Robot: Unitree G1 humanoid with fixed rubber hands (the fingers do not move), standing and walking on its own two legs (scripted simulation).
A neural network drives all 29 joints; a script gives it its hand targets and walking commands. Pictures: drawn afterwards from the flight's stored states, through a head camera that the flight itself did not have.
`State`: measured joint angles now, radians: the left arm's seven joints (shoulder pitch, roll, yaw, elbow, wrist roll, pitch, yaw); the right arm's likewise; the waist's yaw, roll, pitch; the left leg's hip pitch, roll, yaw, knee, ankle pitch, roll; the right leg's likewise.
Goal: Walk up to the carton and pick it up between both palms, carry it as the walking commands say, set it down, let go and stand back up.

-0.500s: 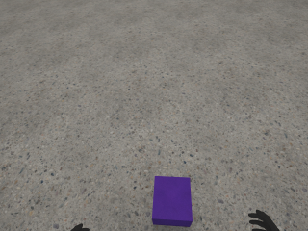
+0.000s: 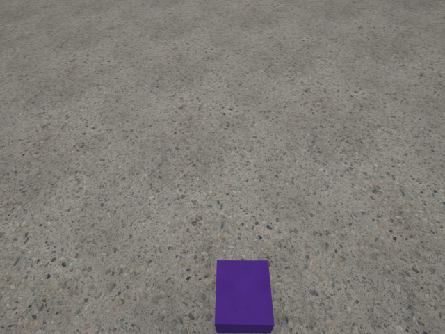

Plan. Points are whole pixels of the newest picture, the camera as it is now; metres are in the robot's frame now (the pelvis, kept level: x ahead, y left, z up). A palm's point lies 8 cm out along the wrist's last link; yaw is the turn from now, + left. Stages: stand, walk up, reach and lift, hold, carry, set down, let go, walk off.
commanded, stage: stand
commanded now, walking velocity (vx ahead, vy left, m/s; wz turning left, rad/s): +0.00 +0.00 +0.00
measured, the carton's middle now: (243, 295) +0.38 -0.02 -0.69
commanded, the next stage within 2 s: none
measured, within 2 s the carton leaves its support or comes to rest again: neither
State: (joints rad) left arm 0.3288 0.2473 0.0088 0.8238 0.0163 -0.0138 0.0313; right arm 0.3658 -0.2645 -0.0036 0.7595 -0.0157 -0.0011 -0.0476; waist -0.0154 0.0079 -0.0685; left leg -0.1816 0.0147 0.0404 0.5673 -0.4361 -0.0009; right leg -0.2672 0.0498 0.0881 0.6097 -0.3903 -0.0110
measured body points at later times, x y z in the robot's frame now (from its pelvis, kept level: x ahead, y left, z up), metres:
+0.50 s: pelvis -0.02 +0.00 +0.01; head -0.02 +0.00 +0.46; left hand +0.00 +0.25 -0.14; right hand -0.03 -0.25 -0.14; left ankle -0.09 +0.11 -0.73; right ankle -0.05 -0.12 -0.73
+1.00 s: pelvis -0.03 +0.01 +0.01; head -0.03 +0.01 +0.46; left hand -0.05 +0.23 -0.15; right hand -0.09 -0.22 -0.15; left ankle -0.09 +0.11 -0.73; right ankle -0.05 -0.12 -0.73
